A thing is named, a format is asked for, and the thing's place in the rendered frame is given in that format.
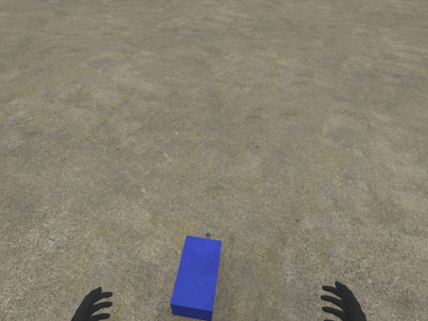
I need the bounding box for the right robot hand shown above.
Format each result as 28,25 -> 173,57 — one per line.
321,281 -> 366,321

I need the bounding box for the left robot hand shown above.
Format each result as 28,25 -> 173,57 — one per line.
71,287 -> 113,321

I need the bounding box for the carton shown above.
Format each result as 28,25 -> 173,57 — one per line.
170,235 -> 222,321

